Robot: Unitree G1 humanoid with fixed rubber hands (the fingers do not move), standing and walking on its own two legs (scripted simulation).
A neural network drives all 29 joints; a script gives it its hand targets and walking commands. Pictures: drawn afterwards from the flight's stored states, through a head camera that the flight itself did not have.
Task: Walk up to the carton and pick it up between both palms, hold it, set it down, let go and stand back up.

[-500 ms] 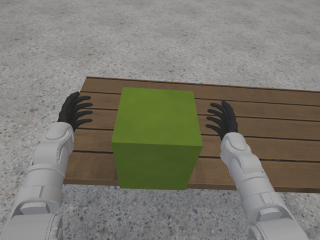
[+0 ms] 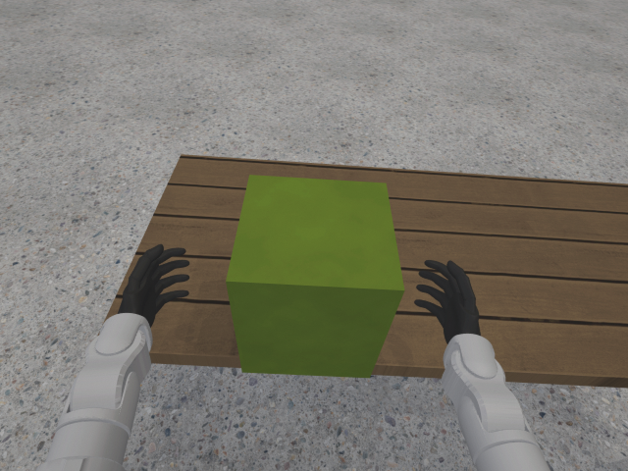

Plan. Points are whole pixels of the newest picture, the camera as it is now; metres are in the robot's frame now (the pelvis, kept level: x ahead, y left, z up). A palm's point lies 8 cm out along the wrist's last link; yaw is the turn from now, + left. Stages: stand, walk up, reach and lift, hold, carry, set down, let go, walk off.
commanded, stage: set down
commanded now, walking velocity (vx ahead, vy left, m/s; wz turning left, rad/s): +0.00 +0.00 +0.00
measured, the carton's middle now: (312, 280) +0.41 +0.02 -0.02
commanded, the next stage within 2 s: let go in 1.74 s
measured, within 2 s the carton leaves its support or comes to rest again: neither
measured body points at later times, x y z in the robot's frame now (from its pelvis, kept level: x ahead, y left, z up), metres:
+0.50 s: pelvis +0.02 +0.01 +0.00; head +0.02 +0.02 +0.45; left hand +0.25 +0.24 -0.02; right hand +0.26 -0.17 -0.02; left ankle +0.02 +0.12 -0.75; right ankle +0.00 -0.12 -0.75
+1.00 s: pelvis +0.02 +0.00 +0.00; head +0.01 +0.01 +0.45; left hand +0.22 +0.24 -0.05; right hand +0.23 -0.19 -0.05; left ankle +0.02 +0.12 -0.75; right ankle +0.00 -0.12 -0.75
